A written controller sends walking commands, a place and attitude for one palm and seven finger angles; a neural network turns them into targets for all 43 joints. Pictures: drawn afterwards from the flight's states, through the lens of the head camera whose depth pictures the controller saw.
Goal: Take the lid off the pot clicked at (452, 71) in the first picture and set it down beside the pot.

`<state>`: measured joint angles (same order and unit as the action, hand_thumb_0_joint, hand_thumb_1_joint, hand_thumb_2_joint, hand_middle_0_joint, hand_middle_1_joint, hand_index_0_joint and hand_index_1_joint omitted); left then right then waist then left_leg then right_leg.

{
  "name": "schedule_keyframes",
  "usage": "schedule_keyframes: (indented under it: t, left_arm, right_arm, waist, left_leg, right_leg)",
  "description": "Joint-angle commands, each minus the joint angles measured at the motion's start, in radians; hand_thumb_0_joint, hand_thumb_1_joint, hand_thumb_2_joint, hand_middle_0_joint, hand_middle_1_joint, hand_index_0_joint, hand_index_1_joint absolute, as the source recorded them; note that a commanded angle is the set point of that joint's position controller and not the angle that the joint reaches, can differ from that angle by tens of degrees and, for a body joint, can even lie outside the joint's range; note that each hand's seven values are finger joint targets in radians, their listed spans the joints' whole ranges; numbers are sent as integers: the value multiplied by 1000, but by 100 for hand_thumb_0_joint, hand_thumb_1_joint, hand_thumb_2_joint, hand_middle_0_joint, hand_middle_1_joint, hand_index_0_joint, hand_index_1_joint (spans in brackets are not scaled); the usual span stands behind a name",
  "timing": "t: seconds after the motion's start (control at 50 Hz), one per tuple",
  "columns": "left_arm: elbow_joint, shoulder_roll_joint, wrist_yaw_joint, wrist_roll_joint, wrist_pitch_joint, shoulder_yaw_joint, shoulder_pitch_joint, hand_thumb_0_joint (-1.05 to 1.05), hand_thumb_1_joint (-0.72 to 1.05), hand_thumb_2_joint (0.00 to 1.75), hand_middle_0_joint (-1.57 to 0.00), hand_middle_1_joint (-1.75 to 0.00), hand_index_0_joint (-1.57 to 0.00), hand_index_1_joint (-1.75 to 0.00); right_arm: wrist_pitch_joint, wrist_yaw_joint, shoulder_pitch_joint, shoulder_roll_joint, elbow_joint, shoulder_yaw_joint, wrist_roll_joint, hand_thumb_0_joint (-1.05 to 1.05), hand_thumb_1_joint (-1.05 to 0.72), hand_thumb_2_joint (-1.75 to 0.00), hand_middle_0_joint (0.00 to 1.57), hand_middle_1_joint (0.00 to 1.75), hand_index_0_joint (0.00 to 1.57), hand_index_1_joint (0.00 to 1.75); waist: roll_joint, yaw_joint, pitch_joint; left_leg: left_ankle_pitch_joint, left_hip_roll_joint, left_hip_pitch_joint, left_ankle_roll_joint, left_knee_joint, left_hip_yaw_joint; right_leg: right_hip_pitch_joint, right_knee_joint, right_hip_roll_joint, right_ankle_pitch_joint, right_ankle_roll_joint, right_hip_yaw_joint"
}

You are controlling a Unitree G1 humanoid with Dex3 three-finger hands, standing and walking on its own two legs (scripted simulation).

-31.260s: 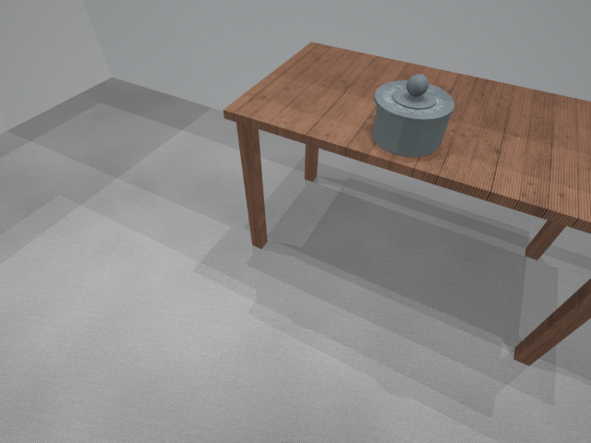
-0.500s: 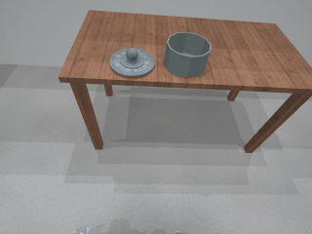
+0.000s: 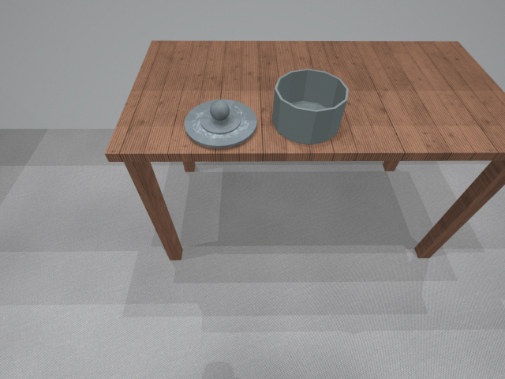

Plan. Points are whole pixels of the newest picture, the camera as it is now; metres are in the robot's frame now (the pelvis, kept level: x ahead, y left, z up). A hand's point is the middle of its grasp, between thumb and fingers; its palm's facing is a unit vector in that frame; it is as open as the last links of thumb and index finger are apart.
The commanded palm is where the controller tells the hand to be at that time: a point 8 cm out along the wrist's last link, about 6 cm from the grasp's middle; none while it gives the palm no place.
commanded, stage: stop stepping back and stand still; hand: left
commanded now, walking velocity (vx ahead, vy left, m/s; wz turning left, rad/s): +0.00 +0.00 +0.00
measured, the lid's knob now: (219, 110) +0.75 +0.13 -0.04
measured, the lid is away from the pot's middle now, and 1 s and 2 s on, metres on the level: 0.24 0.24 0.24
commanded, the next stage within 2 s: let the arm hang, fingers relaxed in 0.08 s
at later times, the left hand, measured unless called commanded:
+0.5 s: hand out of the picture +0.04 +0.17 -0.17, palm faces +0.01 -0.98 -0.21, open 7.3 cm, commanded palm none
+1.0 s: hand out of the picture +0.00 +0.17 -0.17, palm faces +0.01 -0.98 -0.20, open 7.3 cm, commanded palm none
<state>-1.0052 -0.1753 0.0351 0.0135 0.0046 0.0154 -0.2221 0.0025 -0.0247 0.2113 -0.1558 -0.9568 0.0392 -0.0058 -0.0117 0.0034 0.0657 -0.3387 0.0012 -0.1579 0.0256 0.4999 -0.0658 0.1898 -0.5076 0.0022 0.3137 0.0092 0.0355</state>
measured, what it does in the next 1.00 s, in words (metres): stands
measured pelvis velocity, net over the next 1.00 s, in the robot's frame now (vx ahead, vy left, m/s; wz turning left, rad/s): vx -0.02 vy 0.00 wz -0.01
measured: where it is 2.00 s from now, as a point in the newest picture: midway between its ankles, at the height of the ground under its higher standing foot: outside the picture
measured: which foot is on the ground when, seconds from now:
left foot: down 0.00-1.00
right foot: down 0.00-1.00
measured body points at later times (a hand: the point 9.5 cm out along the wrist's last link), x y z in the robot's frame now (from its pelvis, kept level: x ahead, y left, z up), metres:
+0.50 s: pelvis -0.01 +0.00 +0.00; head +0.02 +0.00 +0.45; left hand +0.04 +0.23 -0.15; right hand -0.02 -0.22 -0.16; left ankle -0.04 +0.10 -0.74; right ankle -0.03 -0.13 -0.74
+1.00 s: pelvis -0.02 +0.00 +0.00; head +0.01 +0.00 +0.45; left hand +0.00 +0.23 -0.16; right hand -0.03 -0.21 -0.15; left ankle -0.04 +0.10 -0.74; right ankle -0.03 -0.13 -0.74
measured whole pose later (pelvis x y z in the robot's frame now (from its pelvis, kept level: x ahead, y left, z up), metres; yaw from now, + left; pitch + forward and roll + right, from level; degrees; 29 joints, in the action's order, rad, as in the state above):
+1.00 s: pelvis -0.02 +0.00 +0.00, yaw -1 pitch -1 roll +0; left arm -1.09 -0.15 0.04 0.01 0.01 0.02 -0.25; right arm 0.00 -0.04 0.30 -0.12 -1.07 0.03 0.00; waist 0.01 0.01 0.08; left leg -0.30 0.00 -0.14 0.03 0.46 -0.08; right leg 0.17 -0.46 0.01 0.26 0.01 0.05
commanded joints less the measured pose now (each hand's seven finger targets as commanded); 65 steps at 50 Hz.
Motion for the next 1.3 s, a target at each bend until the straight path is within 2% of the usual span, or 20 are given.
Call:
schedule_keyframes:
  t: [0.0, 0.06, 0.1, 0.12, 0.2, 0.22, 0.24, 0.3, 0.32, 0.4, 0.42, 0.5, 0.62, 0.7, 0.8, 0.84, 1.0, 1.04, 1.1, 1.28]
  left_arm:
    - [37, -114, 6, -4, -19, 29, -45, 0, 90, 90, -20, -30, -20, -30]
    - [37, -110, 8, -4, -16, 31, -39, 0, 90, 90, -20, -30, -20, -30]
    - [34, -105, 8, -4, -16, 34, -39, 0, 90, 90, -20, -30, -20, -30]
    - [35, -105, 8, -2, -14, 33, -33, 0, 90, 90, -20, -30, -20, -30]
    - [29, -104, 6, -5, -16, 34, -34, 0, 90, 90, -20, -30, -20, -30]
    - [31, -104, 7, -3, -14, 33, -24, 0, 90, 90, -20, -30, -20, -30]
    - [29, -102, 6, -5, -13, 32, -28, 0, 90, 90, -20, -30, -20, -30]
    - [21, -98, 6, -7, -16, 32, -35, 0, 90, 90, -20, -30, -20, -30]
    - [21, -96, 7, -5, -14, 32, -31, 0, 90, 90, -20, -30, -20, -30]
    - [8, -88, 7, -9, -17, 31, -43, 0, 90, 90, -20, -30, -20, -30]
    - [9, -87, 9, -6, -14, 30, -36, 0, 90, 90, -20, -30, -20, -30]
    - [-6, -79, 8, -8, -14, 28, -50, 0, 90, 90, -20, -30, -20, -30]
    - [-18, -70, 9, -5, -14, 25, -56, 0, 90, 90, -20, -30, -20, -30]
    - [-28, -64, 8, -7, -15, 23, -67, 0, 90, 90, -20, -30, -20, -30]
    - [-37, -58, 8, -6, -14, 22, -77, 0, 90, 90, -20, -30, -20, -30]
    - [-39, -58, 9, -4, -13, 21, -74, 0, 90, 90, -20, -30, -20, -30]
    - [-51, -59, 9, -6, -17, 20, -86, 0, 90, 90, -20, -30, -20, -30]
    - [-51, -57, 10, -4, -16, 20, -84, 0, 90, 90, -20, -30, -20, -30]
    - [-55, -56, 9, -6, -17, 19, -88, 0, 90, 90, -20, -30, -20, -30]
    - [-59, -54, 9, -6, -17, 18, -92, 0, 90, 90, -20, -30, -20, -30]
  right_arm:
    - [-11, -10, 97, -102, 10, 25, -6, 0, -90, -90, 20, 30, 20, 30]
    - [-10, -12, 100, -96, 0, 23, -5, 0, -90, -90, 20, 30, 20, 30]
    - [-9, -13, 100, -91, -5, 23, -6, 0, -90, -90, 20, 30, 20, 30]
    - [-6, -13, 96, -85, -5, 23, -6, 0, -90, -90, 20, 30, 20, 30]
    - [-8, -11, 109, -86, -19, 20, -7, 0, -90, -90, 20, 30, 20, 30]
    - [-5, -12, 110, -80, -21, 20, -6, 0, -90, -90, 20, 30, 20, 30]
    - [-5, -12, 113, -82, -26, 18, -7, 0, -90, -90, 20, 30, 20, 30]
    - [-9, -14, 127, -79, -37, 17, -7, 0, -90, -90, 20, 30, 20, 30]
    - [-6, -15, 131, -73, -40, 17, -5, 0, -90, -90, 20, 30, 20, 30]
    - [-9, -17, 149, -73, -54, 15, -6, 0, -90, -90, 20, 30, 20, 30]
    - [-7, -18, 153, -69, -55, 15, -4, 0, -90, -90, 20, 30, 20, 30]
    - [-8, -18, 162, -64, -67, 13, -5, 0, -90, -90, 20, 30, 20, 30]
    - [-8, -18, 169, -55, -75, 13, -3, 0, -90, -90, 20, 30, 20, 30]
    - [-11, -18, 169, -58, -80, 11, -5, 0, -90, -90, 20, 30, 20, 30]
    - [-12, -19, 166, -56, -82, 11, -4, 0, -90, -90, 20, 30, 20, 30]
    - [-10, -19, 169, -54, -84, 9, -4, 0, -90, -90, 20, 30, 20, 30]
    - [-14, -19, 166, -51, -88, 9, -2, 0, -90, -90, 20, 30, 20, 30]
    - [-11, -19, 164, -49, -89, 9, -2, 0, -90, -90, 20, 30, 20, 30]
    - [-12, -19, 162, -50, -92, 9, -3, 0, -90, -90, 20, 30, 20, 30]
    - [-12, -19, 162, -50, -96, 8, -3, 0, -90, -90, 20, 30, 20, 30]
  waist:
    - [10, 17, -80]
    - [-7, 17, -58]
    - [-7, 14, -49]
    - [3, 14, -17]
    - [3, 12, -40]
    - [19, 16, -12]
    - [11, 12, -18]
    - [2, 13, -39]
    - [9, 14, -12]
    - [10, 16, -44]
    - [3, 18, -13]
    - [8, 15, -18]
    - [6, 18, 14]
    - [2, 16, -9]
    - [6, 14, -1]
    - [-14, 16, 24]
    - [12, 14, -13]
    - [23, 15, 20]
    - [-4, 14, 10]
    - [8, 14, 2]
  left_leg:
    - [444, -103, 86, 23, -44, 64]
    - [445, -104, 75, 21, -52, 63]
    - [395, -101, 63, 20, -56, 62]
    - [368, -98, 48, 21, -64, 65]
    - [318, -97, 44, 19, -69, 64]
    - [293, -97, 31, 20, -78, 68]
    - [282, -98, 29, 22, -81, 70]
    - [322, -100, 46, 22, -77, 68]
    - [302, -99, 34, 22, -82, 70]
    - [333, -103, 56, 23, -80, 69]
    - [311, -103, 41, 23, -89, 70]
    - [288, -105, 40, 26, -97, 74]
    - [261, -107, 30, 29, -115, 77]
    - [266, -109, 44, 31, -118, 81]
    - [276, -111, 47, 33, -121, 80]
    - [253, -111, 31, 33, -131, 82]
    - [269, -106, 43, 30, -116, 79]
    - [244, -103, 28, 28, -123, 78]
    - [245, -104, 34, 28, -123, 80]
    - [233, -105, 35, 28, -126, 83]
  right_leg:
    - [-18, 41, -82, -442, -54, 49]
    - [-19, 46, -79, -425, -55, 48]
    - [-22, 59, -81, -397, -56, 51]
    - [-9, 64, -78, -383, -57, 53]
    - [-30, 83, -84, -364, -59, 65]
    - [-17, 84, -77, -337, -58, 58]
    - [-20, 90, -80, -323, -58, 60]
    - [-28, 86, -79, -354, -58, 60]
    - [-17, 90, -76, -336, -58, 56]
    - [-29, 88, -75, -358, -58, 55]
    - [-13, 90, -70, -331, -56, 52]
    - [-13, 100, -69, -301, -53, 52]
    - [11, 106, -64, -267, -51, 49]
    - [9, 108, -66, -264, -48, 49]
    - [19, 105, -65, -265, -45, 45]
    - [29, 109, -63, -240, -45, 47]
    - [8, 112, -71, -274, -45, 52]
    - [23, 119, -72, -258, -45, 55]
    - [23, 118, -71, -252, -45, 54]
    - [23, 122, -69, -244, -45, 58]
